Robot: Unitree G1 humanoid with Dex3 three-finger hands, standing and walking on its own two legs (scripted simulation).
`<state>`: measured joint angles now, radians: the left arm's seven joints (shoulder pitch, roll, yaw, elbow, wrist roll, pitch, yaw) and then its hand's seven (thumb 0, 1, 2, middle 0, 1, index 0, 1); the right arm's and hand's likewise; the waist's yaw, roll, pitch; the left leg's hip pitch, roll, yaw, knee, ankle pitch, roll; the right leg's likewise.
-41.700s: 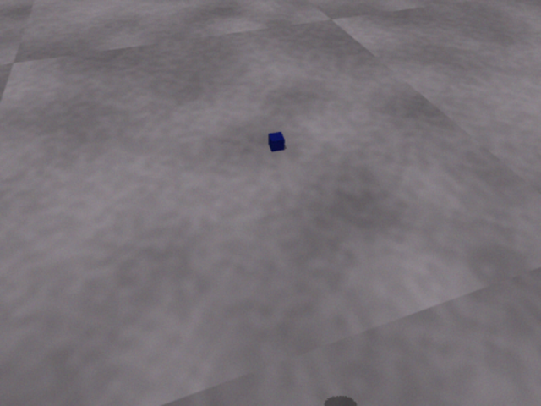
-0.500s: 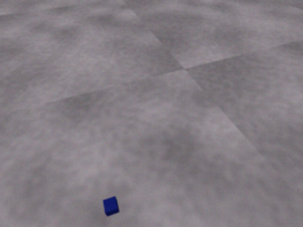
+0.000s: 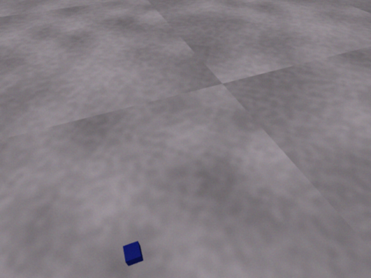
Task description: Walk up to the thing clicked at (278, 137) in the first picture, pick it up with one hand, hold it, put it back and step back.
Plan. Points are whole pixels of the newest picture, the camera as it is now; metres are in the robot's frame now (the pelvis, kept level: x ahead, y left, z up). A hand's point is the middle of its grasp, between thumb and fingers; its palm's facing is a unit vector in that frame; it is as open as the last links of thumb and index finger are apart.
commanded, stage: stand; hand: left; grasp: from above
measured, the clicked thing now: (133, 253) +0.40 +0.28 -0.75
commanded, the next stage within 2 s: step back in 0.52 s
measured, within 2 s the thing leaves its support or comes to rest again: neither
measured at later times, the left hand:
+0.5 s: hand out of the picture +0.08 +0.25 -0.16, palm faces -0.01 -0.94 -0.34, open 7.4 cm
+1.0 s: hand out of the picture +0.09 +0.30 -0.18, palm faces -0.06 -0.94 -0.35, open 7.4 cm
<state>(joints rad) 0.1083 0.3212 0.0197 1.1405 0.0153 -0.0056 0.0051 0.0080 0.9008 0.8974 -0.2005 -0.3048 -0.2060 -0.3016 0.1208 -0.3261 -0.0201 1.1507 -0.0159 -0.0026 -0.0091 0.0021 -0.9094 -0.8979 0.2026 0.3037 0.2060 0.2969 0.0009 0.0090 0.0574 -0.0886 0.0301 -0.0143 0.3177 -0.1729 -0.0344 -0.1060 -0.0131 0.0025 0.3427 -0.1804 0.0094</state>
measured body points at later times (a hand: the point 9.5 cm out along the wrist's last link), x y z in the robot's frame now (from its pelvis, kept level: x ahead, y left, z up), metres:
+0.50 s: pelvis +0.00 +0.00 +0.00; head +0.01 -0.01 +0.45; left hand +0.08 +0.29 -0.13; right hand +0.06 -0.30 -0.14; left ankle +0.00 +0.14 -0.75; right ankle +0.01 -0.12 -0.75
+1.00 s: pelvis -0.06 +0.05 -0.01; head +0.02 +0.08 +0.43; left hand +0.09 +0.35 -0.15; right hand +0.00 -0.27 -0.12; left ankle -0.05 +0.13 -0.75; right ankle -0.09 -0.10 -0.67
